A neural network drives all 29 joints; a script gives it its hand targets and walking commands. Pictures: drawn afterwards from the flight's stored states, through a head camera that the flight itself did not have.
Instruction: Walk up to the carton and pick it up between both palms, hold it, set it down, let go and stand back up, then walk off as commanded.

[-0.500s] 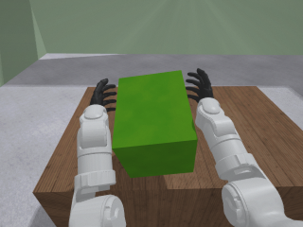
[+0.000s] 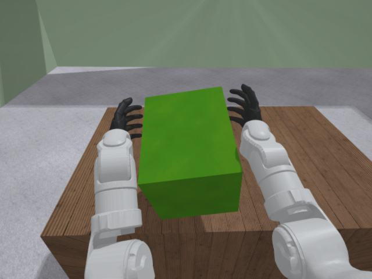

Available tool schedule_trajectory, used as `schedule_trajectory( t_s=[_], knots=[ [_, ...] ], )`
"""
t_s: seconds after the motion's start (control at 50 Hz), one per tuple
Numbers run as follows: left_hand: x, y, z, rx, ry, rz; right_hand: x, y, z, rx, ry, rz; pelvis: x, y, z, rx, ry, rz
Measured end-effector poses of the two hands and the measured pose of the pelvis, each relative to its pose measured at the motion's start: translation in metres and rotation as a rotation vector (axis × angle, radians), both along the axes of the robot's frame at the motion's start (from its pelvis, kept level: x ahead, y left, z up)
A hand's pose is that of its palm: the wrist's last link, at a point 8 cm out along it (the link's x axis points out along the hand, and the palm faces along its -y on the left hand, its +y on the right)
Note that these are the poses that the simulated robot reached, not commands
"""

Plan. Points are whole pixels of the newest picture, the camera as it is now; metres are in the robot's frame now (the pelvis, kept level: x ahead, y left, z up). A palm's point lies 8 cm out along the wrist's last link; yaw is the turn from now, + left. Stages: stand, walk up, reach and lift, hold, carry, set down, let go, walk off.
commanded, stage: hold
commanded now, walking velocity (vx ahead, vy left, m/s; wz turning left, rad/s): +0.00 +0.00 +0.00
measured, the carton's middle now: (191, 153) +0.38 -0.01 +0.14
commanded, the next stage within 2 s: none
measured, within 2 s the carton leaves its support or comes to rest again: neither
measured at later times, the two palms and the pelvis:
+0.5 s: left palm (119, 131) +0.35 +0.14 +0.23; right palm (253, 119) +0.36 -0.13 +0.24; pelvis -0.01 +0.00 +0.00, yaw +0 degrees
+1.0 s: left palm (119, 131) +0.35 +0.14 +0.23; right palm (253, 119) +0.36 -0.13 +0.24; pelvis +0.00 +0.00 +0.00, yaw +0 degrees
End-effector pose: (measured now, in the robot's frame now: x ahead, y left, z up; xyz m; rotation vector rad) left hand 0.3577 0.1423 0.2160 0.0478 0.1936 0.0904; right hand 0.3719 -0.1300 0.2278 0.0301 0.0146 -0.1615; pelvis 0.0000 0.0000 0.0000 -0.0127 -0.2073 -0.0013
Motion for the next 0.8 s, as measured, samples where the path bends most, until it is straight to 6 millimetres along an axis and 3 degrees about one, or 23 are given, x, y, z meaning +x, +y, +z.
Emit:
schedule_trajectory(
  t_s=[0.8],
  knots=[
    [-0.009, -0.003, 0.014, -0.003, -0.009, 0.019, -0.010, -0.001, 0.011, 0.032, 0.022, -0.008, -0.005, 0.000, 0.000, 0.000, -0.008, 0.000]
  ],
)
